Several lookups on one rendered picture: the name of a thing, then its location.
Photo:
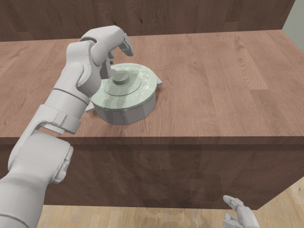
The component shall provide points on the robot left hand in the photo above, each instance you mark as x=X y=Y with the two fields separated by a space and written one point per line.
x=113 y=37

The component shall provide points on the left robot upper arm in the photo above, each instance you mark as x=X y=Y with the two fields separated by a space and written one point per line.
x=43 y=160

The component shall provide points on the knob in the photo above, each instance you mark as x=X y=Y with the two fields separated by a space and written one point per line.
x=121 y=77

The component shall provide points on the table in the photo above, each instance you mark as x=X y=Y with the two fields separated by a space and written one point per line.
x=228 y=117

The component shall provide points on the left robot forearm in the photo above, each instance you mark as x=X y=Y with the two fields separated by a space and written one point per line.
x=79 y=81

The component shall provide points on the robot right hand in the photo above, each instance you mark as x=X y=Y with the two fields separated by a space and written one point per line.
x=245 y=217

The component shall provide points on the lid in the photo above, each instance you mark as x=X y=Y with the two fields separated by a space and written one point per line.
x=138 y=90

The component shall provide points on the pot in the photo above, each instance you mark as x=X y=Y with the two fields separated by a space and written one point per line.
x=124 y=117

